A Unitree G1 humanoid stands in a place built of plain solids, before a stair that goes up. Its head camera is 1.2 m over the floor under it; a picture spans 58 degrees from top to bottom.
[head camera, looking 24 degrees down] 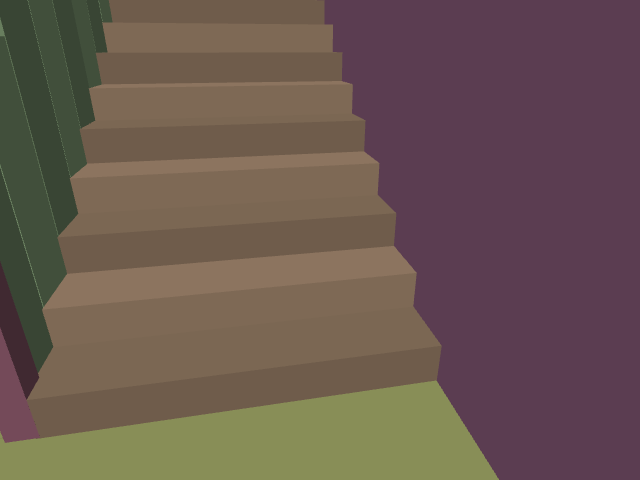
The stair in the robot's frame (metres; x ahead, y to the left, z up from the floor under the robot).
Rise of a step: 0.17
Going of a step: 0.28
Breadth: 1.44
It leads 11 degrees to the left of straight ahead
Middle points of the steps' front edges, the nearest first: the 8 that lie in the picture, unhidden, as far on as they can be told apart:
1.19 0.25 0.17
1.46 0.30 0.34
1.73 0.35 0.50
2.00 0.41 0.67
2.27 0.46 0.84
2.54 0.51 1.00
2.81 0.57 1.17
3.08 0.62 1.34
